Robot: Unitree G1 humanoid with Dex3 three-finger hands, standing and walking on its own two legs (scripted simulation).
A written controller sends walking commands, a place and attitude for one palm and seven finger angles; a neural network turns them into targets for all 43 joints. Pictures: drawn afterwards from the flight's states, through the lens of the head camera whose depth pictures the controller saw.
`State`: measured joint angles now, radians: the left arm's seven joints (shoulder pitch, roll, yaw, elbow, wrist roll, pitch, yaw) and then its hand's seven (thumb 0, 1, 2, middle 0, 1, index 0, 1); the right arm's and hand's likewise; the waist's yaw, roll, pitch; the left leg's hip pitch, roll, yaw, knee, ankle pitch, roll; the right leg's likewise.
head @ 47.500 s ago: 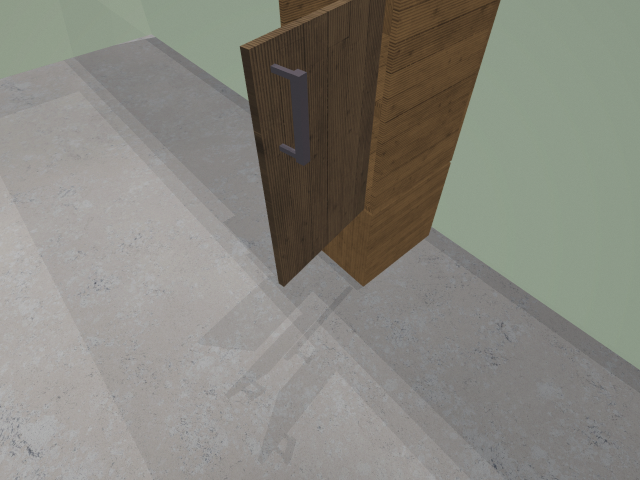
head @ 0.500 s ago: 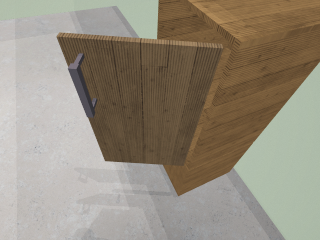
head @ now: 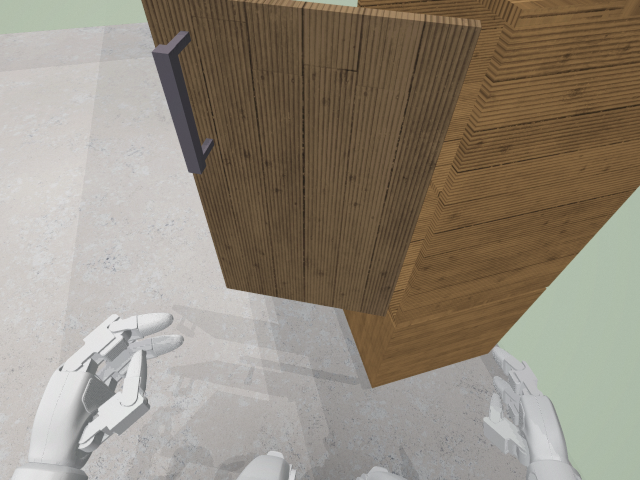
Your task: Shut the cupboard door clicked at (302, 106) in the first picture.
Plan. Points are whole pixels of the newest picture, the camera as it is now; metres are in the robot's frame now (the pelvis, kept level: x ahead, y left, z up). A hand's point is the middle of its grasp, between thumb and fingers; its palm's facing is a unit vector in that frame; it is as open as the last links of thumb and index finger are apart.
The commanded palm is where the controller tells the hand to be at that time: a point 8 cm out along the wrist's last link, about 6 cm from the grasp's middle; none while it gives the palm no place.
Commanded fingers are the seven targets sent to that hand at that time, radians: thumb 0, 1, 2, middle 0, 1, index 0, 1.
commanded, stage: raise the hand and make a fist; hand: left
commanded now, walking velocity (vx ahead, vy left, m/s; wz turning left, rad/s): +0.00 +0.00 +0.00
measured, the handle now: (189, 108) +0.49 +0.23 +0.20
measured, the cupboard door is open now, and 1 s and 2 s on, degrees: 63 63 63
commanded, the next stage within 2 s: bring the fist close to the handle in 1.36 s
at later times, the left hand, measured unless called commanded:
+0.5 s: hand (129, 314) +0.24 +0.22 +0.13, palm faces -0.05 -1.00 -0.06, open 3.4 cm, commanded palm +0.21 +0.27 +0.15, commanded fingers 0.00 0.90 0.90 -1.17 -1.36 -1.17 -1.36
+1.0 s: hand (93, 237) +0.28 +0.24 +0.20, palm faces -0.04 -1.00 -0.09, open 3.1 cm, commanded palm +0.25 +0.29 +0.21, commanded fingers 0.00 0.90 0.90 -1.30 -1.50 -1.30 -1.50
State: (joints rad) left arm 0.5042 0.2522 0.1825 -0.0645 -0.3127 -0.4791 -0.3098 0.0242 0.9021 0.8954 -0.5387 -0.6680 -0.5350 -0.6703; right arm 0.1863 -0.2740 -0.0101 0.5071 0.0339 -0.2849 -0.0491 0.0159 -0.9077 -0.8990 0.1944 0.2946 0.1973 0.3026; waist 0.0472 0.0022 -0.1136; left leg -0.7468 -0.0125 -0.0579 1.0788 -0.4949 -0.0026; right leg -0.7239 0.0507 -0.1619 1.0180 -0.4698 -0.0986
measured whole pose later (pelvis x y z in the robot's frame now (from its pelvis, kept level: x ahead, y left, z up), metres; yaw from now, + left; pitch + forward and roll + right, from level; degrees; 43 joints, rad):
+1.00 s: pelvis +0.04 +0.05 +0.06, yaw -1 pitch +0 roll -2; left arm 0.23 0.32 0.22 -0.28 -0.29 0.09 -0.25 0.02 0.90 0.90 -1.29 -1.49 -1.29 -1.49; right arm 0.24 -0.23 0.08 0.59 0.06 -0.24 -0.07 0.02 -0.90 -0.90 0.20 0.30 0.20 0.30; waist 0.05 0.05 -0.06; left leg -0.26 -0.06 0.00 0.61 -0.35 0.07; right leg -0.25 0.02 -0.08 0.56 -0.31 -0.03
